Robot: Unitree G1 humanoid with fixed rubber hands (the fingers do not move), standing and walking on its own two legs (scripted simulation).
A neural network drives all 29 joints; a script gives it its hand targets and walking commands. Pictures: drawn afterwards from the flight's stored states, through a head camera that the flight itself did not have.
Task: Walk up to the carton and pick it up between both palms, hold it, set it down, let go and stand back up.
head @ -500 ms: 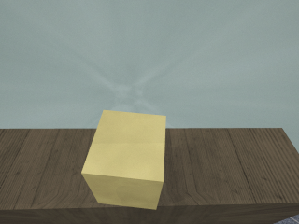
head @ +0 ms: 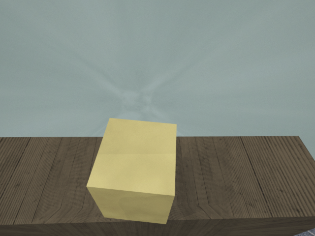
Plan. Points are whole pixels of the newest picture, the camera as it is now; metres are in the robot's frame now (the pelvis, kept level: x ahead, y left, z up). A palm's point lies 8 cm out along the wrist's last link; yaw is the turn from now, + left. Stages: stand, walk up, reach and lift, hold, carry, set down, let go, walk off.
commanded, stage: walk up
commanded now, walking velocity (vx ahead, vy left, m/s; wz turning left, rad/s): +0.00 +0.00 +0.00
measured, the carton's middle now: (138, 172) +0.33 +0.06 -0.08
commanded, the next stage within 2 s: none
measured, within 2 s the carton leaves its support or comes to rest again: neither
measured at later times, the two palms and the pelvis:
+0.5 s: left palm out of the picture -0.08 +0.32 -0.13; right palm out of the picture +0.01 -0.21 -0.15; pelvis -0.04 +0.06 -0.01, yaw -1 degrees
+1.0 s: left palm out of the picture -0.06 +0.36 -0.14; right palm out of the picture -0.04 -0.07 -0.15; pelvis -0.04 +0.14 +0.00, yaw -1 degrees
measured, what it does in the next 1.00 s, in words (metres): steps to the left: left foot, then right foot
